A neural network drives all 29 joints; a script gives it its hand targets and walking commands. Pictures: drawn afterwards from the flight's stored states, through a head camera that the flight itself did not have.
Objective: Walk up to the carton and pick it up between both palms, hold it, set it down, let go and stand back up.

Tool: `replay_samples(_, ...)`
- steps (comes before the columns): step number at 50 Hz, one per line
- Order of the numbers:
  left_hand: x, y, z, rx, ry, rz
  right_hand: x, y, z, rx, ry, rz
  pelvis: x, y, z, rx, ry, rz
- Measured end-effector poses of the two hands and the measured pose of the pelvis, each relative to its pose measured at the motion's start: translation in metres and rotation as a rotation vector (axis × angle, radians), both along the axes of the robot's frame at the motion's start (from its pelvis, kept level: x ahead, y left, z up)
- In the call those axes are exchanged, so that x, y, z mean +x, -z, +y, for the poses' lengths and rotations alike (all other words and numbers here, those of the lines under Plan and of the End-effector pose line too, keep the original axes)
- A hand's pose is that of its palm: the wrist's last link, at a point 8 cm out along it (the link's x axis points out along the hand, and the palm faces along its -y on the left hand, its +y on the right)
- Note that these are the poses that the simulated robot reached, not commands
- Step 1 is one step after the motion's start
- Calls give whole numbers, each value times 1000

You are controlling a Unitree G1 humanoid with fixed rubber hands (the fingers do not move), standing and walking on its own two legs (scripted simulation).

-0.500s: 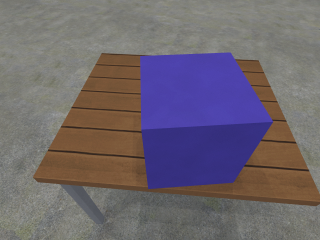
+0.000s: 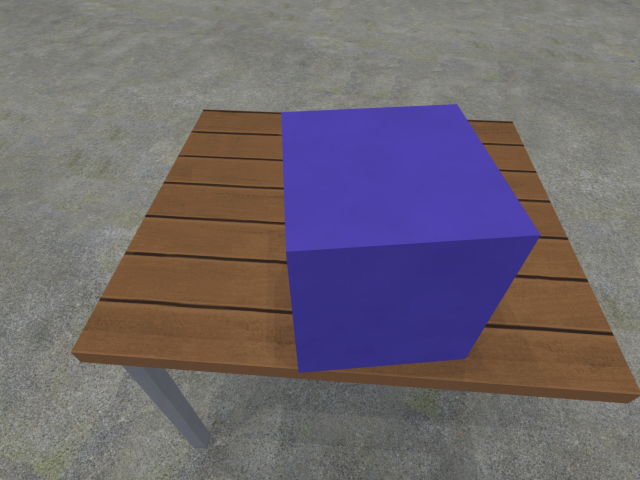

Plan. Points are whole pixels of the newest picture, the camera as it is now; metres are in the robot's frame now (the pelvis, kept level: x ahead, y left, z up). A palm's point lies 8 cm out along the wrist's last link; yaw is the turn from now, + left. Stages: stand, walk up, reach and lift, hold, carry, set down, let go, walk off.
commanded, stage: stand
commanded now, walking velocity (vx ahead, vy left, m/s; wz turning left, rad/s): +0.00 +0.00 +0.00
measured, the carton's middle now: (376, 240) +0.45 -0.08 +0.03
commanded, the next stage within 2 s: walk up in 0.46 s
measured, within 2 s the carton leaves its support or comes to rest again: neither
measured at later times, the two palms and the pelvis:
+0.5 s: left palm out of the picture -0.04 +0.18 -0.15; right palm out of the picture -0.02 -0.20 -0.15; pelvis +0.01 +0.00 +0.00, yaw +0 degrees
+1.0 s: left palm out of the picture +0.00 +0.27 -0.16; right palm out of the picture +0.00 -0.25 -0.14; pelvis -0.03 +0.02 -0.02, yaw -4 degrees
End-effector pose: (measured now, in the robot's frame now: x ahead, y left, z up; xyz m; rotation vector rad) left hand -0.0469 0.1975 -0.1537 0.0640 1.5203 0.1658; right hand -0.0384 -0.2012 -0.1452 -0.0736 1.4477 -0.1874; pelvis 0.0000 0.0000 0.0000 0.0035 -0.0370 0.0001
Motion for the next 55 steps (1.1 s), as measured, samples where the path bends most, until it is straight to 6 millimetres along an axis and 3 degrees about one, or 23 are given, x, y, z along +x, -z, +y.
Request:
replay_samples(21, 1, -1, -12, -13, -22, 5, 20, 1, -2, 2, -21, -21, 8, 1, -3, 1, -5, 12)
replay_samples(33, 11, -3, -5, 15, 4, 0, 9, 1, -4, 10, -6, 18, 9, 0, -8, 3, -3, 17)
replay_samples(39, 23, -2, 11, 80, 104, -51, 17, 7, -35, -56, -38, -3, -2, 7, -7, -4, 21, -1)
replay_samples(44, 34, 3, 37, 127, 129, -107, 31, 9, -56, -133, -71, -47, -14, 16, 3, -31, 27, -12)
replay_samples(49, 47, 9, 69, 145, 172, -142, 37, 1, -50, -170, -70, -115, -25, 20, 20, -16, 61, -24)
replay_samples(55, 74, -1, 84, 159, 280, -183, 12, -5, -32, -161, 12, -138, -36, 14, 33, -7, 143, -20)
